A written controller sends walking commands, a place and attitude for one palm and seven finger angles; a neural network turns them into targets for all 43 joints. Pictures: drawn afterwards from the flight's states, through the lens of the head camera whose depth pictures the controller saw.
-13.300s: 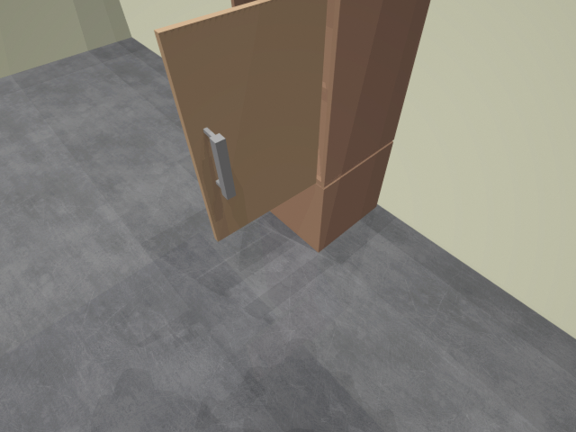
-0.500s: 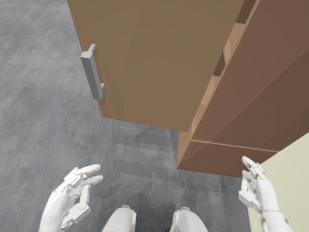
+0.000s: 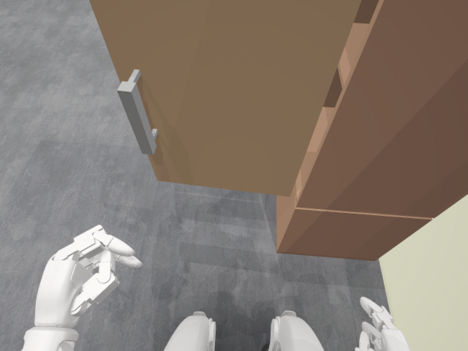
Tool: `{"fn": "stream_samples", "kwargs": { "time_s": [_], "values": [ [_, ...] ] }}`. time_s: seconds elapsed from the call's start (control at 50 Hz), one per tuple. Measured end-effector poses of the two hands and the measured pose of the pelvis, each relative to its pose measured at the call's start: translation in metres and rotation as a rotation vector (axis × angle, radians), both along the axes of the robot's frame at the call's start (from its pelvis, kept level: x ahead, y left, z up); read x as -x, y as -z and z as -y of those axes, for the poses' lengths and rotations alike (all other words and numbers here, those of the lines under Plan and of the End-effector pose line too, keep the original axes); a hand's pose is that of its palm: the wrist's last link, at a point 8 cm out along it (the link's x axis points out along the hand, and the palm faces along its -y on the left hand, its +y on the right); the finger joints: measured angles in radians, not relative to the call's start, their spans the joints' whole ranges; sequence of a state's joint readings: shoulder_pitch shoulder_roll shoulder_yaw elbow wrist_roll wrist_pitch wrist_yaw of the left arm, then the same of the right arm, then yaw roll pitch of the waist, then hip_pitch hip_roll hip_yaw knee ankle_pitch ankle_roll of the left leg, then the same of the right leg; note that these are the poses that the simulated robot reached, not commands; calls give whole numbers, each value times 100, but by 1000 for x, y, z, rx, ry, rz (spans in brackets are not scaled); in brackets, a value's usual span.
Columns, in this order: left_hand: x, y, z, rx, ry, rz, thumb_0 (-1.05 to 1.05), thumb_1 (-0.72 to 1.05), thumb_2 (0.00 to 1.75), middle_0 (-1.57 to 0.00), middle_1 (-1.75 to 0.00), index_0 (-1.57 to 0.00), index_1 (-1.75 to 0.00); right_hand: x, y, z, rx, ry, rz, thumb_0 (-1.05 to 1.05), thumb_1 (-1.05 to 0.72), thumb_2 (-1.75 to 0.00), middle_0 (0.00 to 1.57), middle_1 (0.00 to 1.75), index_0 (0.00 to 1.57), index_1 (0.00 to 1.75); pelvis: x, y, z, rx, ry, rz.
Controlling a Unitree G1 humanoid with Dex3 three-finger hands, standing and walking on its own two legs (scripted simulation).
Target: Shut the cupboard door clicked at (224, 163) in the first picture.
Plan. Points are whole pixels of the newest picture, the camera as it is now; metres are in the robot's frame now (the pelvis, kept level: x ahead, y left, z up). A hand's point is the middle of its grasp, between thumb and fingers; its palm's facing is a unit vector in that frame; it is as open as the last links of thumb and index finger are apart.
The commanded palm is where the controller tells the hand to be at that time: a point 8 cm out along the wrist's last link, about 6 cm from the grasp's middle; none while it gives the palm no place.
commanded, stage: raise the hand and make a fist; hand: left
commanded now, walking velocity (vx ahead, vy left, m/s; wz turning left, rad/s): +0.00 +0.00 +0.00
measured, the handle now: (142, 114) +0.54 +0.22 +0.06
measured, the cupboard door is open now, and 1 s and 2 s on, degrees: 87 87 87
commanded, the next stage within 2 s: bring the fist close to the handle in 0.96 s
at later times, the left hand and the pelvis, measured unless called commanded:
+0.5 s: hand (127, 266) +0.24 +0.18 +0.04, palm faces -0.13 -0.99 -0.02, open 3.1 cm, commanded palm +0.22 +0.24 +0.06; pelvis +0.02 +0.00 +0.01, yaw +0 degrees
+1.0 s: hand (118, 259) +0.24 +0.19 +0.06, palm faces -0.05 -1.00 -0.04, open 3.1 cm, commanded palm +0.22 +0.24 +0.06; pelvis +0.02 +0.00 +0.01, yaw +0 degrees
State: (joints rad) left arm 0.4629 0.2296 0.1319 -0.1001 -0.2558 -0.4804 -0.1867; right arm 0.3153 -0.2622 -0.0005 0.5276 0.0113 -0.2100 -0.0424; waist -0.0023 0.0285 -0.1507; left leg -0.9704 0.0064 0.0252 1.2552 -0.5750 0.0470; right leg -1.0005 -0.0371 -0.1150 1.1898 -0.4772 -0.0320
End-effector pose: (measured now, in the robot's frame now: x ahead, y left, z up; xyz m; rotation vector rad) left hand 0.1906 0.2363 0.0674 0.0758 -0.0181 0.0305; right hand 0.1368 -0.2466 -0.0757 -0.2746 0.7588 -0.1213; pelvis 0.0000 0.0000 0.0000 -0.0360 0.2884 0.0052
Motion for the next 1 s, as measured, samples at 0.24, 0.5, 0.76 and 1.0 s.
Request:
{"fn": "stream_samples", "kwargs": {
  "time_s": [0.24,0.5,0.76,1.0],
  "values": [
    [-20,6,0,47,69,-64,2,90,90,-113,-131,-113,-131,-61,-30,-12,0,-12,157,1,-91,-89,20,30,20,30,-12,-4,-4,6,9,-6],
    [-33,20,3,50,154,-151,2,90,90,-128,-148,-128,-147,-71,-24,-30,-35,-63,119,1,-90,-89,21,30,20,30,-21,-7,-5,14,3,-13],
    [-39,21,-1,53,141,-172,2,90,91,-130,-150,-130,-150,-45,-18,-10,-18,-5,51,1,-90,-89,20,30,20,30,-22,-9,-4,9,6,-15],
    [-32,3,-4,31,76,-59,2,90,90,-130,-150,-130,-150,-48,-21,-8,-24,-19,81,1,-91,-89,20,30,20,30,-17,-9,1,6,1,-5]
  ]
}}
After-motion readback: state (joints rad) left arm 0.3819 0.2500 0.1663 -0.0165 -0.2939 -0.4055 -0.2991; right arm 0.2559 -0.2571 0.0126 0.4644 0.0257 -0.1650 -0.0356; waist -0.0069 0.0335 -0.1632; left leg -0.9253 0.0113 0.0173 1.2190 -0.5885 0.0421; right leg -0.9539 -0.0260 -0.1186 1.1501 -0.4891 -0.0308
